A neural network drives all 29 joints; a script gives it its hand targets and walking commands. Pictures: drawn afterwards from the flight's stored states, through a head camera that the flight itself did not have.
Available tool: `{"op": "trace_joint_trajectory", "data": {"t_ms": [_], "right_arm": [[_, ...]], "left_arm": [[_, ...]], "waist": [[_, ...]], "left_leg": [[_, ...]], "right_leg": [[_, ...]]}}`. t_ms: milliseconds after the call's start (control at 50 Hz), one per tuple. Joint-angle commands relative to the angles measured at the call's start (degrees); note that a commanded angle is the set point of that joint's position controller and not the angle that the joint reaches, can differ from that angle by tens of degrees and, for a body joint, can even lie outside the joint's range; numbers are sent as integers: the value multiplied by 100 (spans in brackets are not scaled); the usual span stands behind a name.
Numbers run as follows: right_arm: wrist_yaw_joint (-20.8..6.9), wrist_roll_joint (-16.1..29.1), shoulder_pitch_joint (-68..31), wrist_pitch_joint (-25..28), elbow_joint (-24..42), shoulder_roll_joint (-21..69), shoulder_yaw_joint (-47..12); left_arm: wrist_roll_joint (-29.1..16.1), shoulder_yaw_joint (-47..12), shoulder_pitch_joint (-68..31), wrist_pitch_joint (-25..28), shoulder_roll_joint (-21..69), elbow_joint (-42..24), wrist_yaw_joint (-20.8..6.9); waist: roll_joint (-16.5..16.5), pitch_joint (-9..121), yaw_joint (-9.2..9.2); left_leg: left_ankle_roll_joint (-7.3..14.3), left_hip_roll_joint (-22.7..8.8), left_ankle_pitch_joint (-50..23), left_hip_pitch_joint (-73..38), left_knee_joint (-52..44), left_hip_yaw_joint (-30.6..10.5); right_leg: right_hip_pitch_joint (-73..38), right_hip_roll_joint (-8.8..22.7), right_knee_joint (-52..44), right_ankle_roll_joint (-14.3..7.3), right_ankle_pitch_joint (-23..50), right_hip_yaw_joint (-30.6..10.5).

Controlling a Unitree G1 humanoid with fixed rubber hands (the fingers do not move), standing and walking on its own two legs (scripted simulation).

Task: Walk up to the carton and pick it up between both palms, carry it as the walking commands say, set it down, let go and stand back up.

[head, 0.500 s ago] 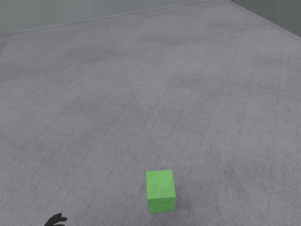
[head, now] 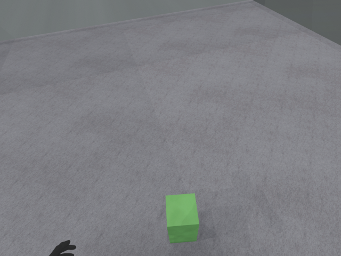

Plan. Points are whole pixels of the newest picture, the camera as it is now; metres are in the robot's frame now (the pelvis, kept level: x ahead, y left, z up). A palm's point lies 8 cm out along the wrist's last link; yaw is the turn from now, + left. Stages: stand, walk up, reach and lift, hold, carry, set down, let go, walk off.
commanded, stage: walk up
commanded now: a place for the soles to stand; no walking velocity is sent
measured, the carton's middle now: (181, 219) +0.42 -0.01 -0.61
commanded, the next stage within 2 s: stand in 0.14 s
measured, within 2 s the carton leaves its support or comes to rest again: neither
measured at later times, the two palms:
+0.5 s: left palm out of the picture +0.12 +0.30 -0.08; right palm out of the picture +0.09 -0.32 -0.08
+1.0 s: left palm (96, 227) +0.25 +0.24 -0.13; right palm (289, 236) +0.20 -0.28 -0.13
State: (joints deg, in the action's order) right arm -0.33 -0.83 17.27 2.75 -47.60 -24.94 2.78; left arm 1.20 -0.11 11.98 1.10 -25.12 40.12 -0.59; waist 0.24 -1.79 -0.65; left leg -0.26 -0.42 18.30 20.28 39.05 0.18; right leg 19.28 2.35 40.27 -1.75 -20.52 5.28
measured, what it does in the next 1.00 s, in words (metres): stands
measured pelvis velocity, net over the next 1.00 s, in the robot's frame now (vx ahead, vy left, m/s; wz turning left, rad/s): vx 0.00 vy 0.00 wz -0.01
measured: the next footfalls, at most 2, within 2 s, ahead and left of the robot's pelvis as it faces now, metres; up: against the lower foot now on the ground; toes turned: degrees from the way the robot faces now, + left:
none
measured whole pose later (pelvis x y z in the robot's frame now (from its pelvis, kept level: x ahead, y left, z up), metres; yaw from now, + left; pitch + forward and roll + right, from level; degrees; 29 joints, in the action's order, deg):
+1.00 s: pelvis +0.00 +0.00 -0.01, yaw +0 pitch +14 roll +0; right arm -0.8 0.4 -2.5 0.4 -35.8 -18.5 5.8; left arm 0.8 3.2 -9.4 0.4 -15.4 37.4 0.4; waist -0.3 -9.5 -0.9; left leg -0.6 -0.5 18.7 39.9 44.7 0.1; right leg 38.9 2.3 45.5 -1.2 -20.6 4.7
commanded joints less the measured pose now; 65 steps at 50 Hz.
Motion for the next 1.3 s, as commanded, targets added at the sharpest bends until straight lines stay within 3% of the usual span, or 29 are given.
{"op": "trace_joint_trajectory", "data": {"t_ms": [0,120,320,340,360,400,480,540,620,720,840,920,1000,1040,1060,1100,1180,1200,1280], "right_arm": [[67,45,-365,80,34,-982,103],[55,31,-382,75,42,-986,107],[53,29,-372,78,31,-981,100],[-240,-71,-1966,-278,2042,-317,623],[-261,-17,-1832,-459,2261,-317,601],[-301,-48,-1749,-584,2300,-249,575],[-323,-176,-1288,-590,2079,21,822],[-346,-231,-1226,-556,1681,220,901],[-310,-60,-1622,-521,1510,316,916],[-191,180,-1854,-460,1344,431,730],[-56,307,-2452,-149,1240,462,493],[74,403,-2913,120,1592,490,485],[195,470,-3350,162,1581,753,535],[217,502,-3630,62,1455,766,550],[214,512,-3815,0,1368,723,575],[192,549,-4311,-148,1173,640,617],[82,586,-5289,-492,774,404,737],[54,551,-5599,-564,684,350,795],[-44,461,-6635,-782,343,296,904]], "left_arm": [[-42,401,-466,105,-1056,155,61],[-32,383,-508,92,-1033,161,47],[-32,384,-484,103,-1021,163,39],[326,1360,-717,-286,-250,-1783,-92],[382,1343,-655,-474,-221,-1288,-172],[241,1180,-545,-617,-27,-1170,-237],[281,1171,-807,-466,-209,-1605,-242],[376,1036,-1371,-337,-206,-1947,-133],[200,863,-1831,-275,-50,-1826,-60],[2,788,-1800,-232,160,-1384,18],[-34,1011,-1687,-70,670,-332,111],[-205,1080,-2171,149,872,-459,231],[-259,1197,-3112,304,869,-1091,477],[-207,1169,-3498,284,804,-1394,560],[-220,1078,-3748,231,842,-1523,590],[-170,1006,-4214,77,876,-1634,673],[-155,808,-5030,-323,1150,-1448,798],[-175,747,-5215,-431,1266,-1280,819],[-196,663,-5942,-816,1654,-620,896]], "waist": [[-394,693,69],[-405,573,36],[-398,584,45],[-279,-926,182],[-453,-969,55],[-424,-1008,-209],[-372,-456,-92],[-229,-63,-187],[29,153,-219],[77,907,5],[-1,1756,208],[-78,3210,165],[-332,4156,116],[-183,4358,123],[-102,4414,29],[125,4202,88],[434,3631,64],[405,3417,-10],[547,2938,62]], "left_leg": [[467,-470,-1261,-130,-705,-736],[455,-450,-919,-131,-783,-761],[435,-435,-932,-82,-779,-784],[-121,381,422,709,-579,10],[-143,397,796,492,-675,160],[-66,366,999,420,-825,309],[-85,474,468,202,-761,191],[-181,498,244,52,-422,159],[-104,343,9,529,-228,61],[-89,357,-1466,645,309,-44],[-170,389,-2473,1422,838,-162],[-113,380,-3255,1955,1190,-288],[37,366,-3007,2970,1276,-257],[20,371,-2970,2921,1273,-254],[-14,368,-2975,2680,1283,-276],[-38,341,-2811,1974,1328,-320],[-133,291,-1328,1715,1209,-313],[-142,284,-924,1803,1204,-295],[-129,291,68,1923,1145,-393]], "right_leg": [[-802,768,-1042,-272,758,-648],[-581,761,-1213,-237,303,-688],[-669,758,-1236,-247,334,-700],[538,-342,-1057,194,-394,-210],[352,-370,-1198,258,-843,-47],[9,-439,-1138,222,-860,-9],[-394,-419,-888,187,-305,-119],[43,-358,-677,201,-132,-181],[-3,-562,-215,328,460,-219],[121,-584,289,294,1967,-411],[587,-490,937,283,3258,-637],[460,-449,1371,201,4384,-823],[61,-378,1672,150,4800,-1018],[291,-419,1684,125,4431,-1012],[659,-475,1627,127,4082,-959],[1806,-574,1509,163,2734,-792],[2860,-611,1361,48,981,-666],[2977,-625,1343,34,694,-631],[3589,-608,1303,12,-97,-530]]}}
